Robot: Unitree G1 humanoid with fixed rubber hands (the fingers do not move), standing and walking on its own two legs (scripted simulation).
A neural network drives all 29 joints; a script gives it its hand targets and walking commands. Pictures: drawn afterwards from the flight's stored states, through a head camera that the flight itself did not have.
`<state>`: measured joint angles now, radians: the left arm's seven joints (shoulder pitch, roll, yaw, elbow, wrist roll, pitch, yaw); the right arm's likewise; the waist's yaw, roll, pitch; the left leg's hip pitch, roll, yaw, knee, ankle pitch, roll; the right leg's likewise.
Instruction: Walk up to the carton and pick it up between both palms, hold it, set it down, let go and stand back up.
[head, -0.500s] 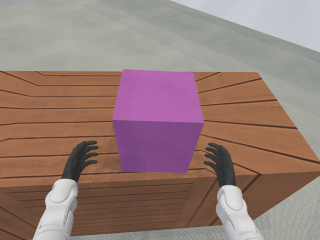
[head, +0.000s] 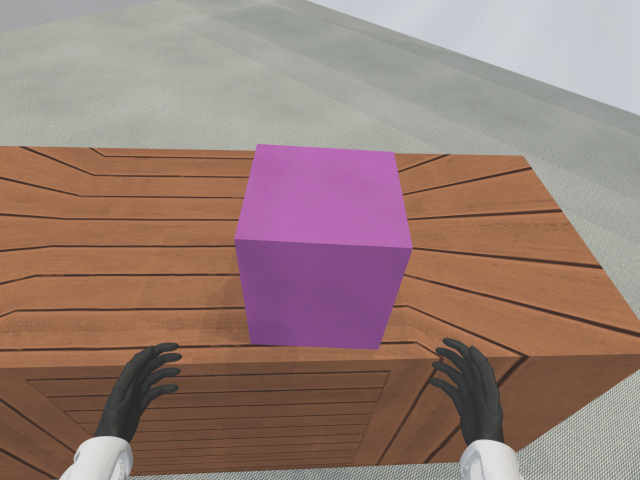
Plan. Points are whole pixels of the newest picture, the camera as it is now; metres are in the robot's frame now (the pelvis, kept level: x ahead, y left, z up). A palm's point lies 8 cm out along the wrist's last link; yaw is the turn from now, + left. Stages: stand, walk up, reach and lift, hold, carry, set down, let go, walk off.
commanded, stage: set down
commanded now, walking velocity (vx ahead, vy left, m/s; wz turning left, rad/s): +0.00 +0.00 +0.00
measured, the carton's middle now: (320, 251) +0.46 +0.00 +0.02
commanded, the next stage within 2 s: let go in 1.44 s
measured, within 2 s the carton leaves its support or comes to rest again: neither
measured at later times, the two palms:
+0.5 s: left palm (126, 437) +0.20 +0.23 -0.01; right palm (475, 422) +0.20 -0.18 +0.00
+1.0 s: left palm (125, 456) +0.18 +0.24 -0.04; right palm (490, 453) +0.17 -0.20 -0.04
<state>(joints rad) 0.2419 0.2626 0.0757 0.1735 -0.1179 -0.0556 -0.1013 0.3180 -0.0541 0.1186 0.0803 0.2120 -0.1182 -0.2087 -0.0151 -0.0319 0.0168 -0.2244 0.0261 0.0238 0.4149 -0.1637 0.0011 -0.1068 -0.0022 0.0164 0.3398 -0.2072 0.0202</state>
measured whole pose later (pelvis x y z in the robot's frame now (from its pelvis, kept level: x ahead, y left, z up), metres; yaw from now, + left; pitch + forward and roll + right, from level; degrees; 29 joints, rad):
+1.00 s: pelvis +0.02 -0.01 +0.00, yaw +0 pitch -2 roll -1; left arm 0.32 0.27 0.05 0.28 -0.12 0.00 -0.09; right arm 0.35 -0.09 0.05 0.34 0.15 -0.19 -0.10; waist 0.00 -0.02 0.05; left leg -0.18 0.03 0.02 0.40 -0.19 0.00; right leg -0.07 0.00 0.02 0.34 -0.24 0.01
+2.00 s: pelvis +0.02 -0.01 +0.00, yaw +0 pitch -2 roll -1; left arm 0.22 0.26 0.00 0.52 -0.07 0.06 0.01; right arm 0.17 -0.23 -0.02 0.75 0.04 -0.13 0.03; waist 0.00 0.02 0.04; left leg -0.18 0.03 0.02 0.40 -0.19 -0.01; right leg -0.07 0.00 0.02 0.34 -0.24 0.01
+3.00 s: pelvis +0.03 -0.01 +0.00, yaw +0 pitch -1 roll +0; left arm 0.23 0.35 0.03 0.72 -0.05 -0.02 0.01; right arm 0.17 -0.35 -0.04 0.85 0.03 -0.03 0.03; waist 0.00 0.00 -0.02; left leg -0.18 0.03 0.02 0.40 -0.20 -0.01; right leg -0.08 0.00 0.02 0.35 -0.25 0.01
